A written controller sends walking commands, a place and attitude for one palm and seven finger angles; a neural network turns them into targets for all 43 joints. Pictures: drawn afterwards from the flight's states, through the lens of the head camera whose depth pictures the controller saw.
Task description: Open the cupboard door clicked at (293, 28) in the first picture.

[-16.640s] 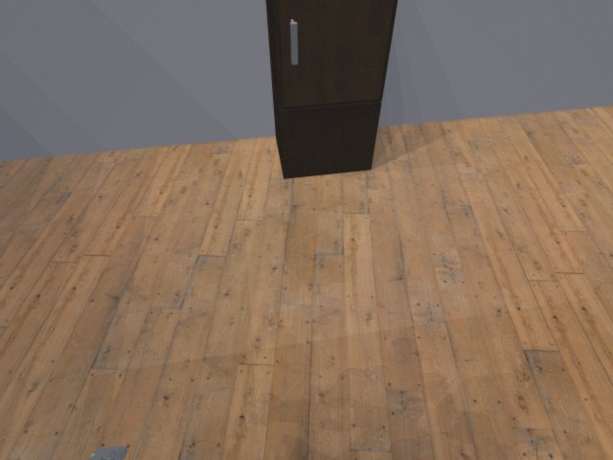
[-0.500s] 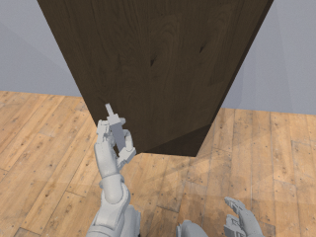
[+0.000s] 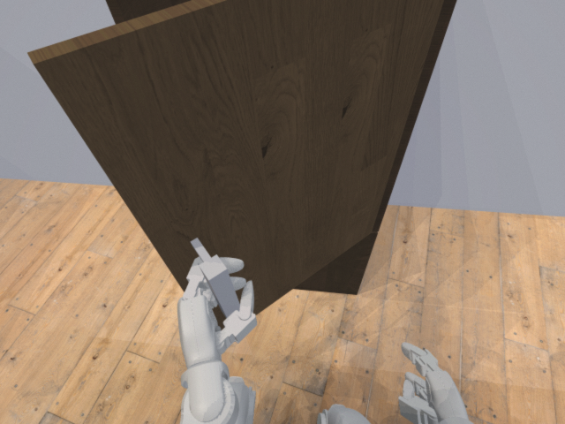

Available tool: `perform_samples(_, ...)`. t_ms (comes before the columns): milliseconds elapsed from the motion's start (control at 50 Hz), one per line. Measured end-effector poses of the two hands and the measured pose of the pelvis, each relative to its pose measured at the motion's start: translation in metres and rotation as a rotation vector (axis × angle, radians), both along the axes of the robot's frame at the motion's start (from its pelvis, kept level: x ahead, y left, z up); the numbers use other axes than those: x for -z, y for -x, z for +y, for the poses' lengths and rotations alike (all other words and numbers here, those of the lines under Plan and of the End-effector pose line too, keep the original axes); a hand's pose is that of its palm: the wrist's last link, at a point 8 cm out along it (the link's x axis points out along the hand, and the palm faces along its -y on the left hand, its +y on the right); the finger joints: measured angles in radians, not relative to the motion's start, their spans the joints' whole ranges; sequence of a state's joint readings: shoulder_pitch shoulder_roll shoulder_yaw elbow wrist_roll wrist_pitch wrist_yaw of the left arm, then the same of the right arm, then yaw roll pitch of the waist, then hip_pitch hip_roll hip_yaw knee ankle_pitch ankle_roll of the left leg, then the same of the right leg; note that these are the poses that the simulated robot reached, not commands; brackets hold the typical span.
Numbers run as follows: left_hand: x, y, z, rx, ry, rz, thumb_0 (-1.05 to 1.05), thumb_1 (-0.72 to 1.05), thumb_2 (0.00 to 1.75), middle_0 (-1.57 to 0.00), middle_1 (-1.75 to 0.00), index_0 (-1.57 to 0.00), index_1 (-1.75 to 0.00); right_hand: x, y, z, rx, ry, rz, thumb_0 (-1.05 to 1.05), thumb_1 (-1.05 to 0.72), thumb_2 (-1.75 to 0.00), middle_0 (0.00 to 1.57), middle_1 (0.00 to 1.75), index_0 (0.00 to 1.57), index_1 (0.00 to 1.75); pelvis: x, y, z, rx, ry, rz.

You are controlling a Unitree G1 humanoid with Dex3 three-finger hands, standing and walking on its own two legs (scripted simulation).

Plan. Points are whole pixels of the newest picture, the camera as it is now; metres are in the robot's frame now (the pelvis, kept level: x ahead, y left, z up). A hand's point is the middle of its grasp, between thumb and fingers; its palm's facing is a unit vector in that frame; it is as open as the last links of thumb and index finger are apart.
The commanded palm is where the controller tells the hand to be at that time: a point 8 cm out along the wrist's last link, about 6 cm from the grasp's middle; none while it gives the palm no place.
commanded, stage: open thumb and fingers to let go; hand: left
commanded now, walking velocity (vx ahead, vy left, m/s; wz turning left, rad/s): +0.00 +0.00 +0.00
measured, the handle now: (216, 281) +0.31 +0.11 +0.04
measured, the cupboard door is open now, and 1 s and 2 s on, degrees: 43 48 44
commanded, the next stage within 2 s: slide the hand sideways off the handle in 0.62 s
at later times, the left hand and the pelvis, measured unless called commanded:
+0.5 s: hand (245, 314) +0.26 +0.06 +0.04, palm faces +0.23 -0.97 -0.02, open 14.0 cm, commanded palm +0.21 +0.11 +0.03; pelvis +0.00 +0.00 +0.00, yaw -1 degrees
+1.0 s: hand (240, 353) +0.21 +0.06 +0.04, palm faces -0.22 -0.98 +0.04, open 16.0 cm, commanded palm +0.20 +0.12 +0.03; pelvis -0.01 +0.04 -0.02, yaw -2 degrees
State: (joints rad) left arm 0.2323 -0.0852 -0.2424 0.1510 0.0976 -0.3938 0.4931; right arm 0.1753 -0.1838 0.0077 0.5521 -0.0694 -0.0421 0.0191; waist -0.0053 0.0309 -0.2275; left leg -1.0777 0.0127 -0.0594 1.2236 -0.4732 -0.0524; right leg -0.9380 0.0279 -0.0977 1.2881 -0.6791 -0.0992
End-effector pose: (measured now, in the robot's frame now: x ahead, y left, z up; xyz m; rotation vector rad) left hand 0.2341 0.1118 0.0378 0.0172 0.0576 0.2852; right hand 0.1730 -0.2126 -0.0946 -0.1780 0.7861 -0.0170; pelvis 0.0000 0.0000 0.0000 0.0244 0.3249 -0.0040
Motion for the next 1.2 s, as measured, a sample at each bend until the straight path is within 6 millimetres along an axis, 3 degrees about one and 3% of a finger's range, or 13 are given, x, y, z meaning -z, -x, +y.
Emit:
perform_samples(220,0.0,0.005,-0.004,0.016,0.008,0.006,0.0,0.0,0.51,-0.34,-1.25,-0.43,-1.26,0.006,0.02,-0.018,0.045,0.016,0.054,0.02,-0.91,-0.9,0.2,0.3,0.2,0.3,-0.002,-0.003,-0.004,0.007,-0.011,0.012)
perform_samples(320,0.0,0.005,-0.003,0.022,0.008,-0.004,0.0,-0.27,0.4,-0.33,-1.21,-0.41,-1.22,0.008,0.018,-0.015,0.049,0.016,0.049,0.02,-0.91,-0.9,0.2,0.3,0.2,0.3,0.0,-0.003,-0.002,0.009,-0.01,0.016)
perform_samples(420,0.0,0.004,-0.002,0.035,0.008,-0.005,-0.01,-0.41,0.34,-0.32,-1.09,-0.39,-1.09,0.006,0.011,-0.007,0.041,0.006,0.029,0.02,-0.91,-0.9,0.2,0.3,0.2,0.3,0.001,-0.003,0.001,0.011,-0.008,0.015)
perform_samples(580,0.0,0.005,0.0,0.065,0.011,0.001,-0.01,-0.49,0.3,-0.31,-0.79,-0.35,-0.78,-0.004,0.0,0.008,0.023,-0.006,-0.015,0.02,-0.91,-0.9,0.2,0.3,0.2,0.3,-0.001,-0.003,0.008,0.012,0.003,0.008)
perform_samples(760,0.0,0.007,0.003,0.116,0.003,-0.003,-0.02,-0.5,0.3,-0.39,-0.59,-0.4,-0.61,-0.01,-0.004,0.019,0.009,-0.002,-0.038,0.02,-0.9,-0.9,0.2,0.3,0.2,0.3,0.0,-0.001,0.017,0.012,0.016,0.003)
perform_samples(900,-0.001,0.024,0.01,0.488,0.031,-0.059,-0.02,-0.5,0.3,-0.25,-0.42,-0.24,-0.43,-0.005,0.006,0.016,0.044,0.0,-0.041,0.02,-0.9,-0.9,0.21,0.3,0.2,0.3,0.01,0.006,0.03,0.013,0.025,0.004)
perform_samples(1080,0.002,0.028,0.009,0.48,0.055,-0.066,-0.02,-0.51,0.3,-0.2,-0.34,-0.21,-0.35,0.001,0.024,0.027,0.082,0.008,-0.005,0.02,-0.91,-0.9,0.2,0.3,0.2,0.3,0.018,0.014,0.044,0.034,0.032,0.005)
perform_samples(1200,0.002,0.03,0.021,0.45,0.036,-0.047,-0.02,-0.5,0.3,-0.2,-0.33,-0.21,-0.33,-0.001,0.029,0.04,0.081,-0.015,0.01,0.02,-0.91,-0.9,0.2,0.3,0.2,0.3,0.015,0.015,0.048,0.039,0.035,-0.003)
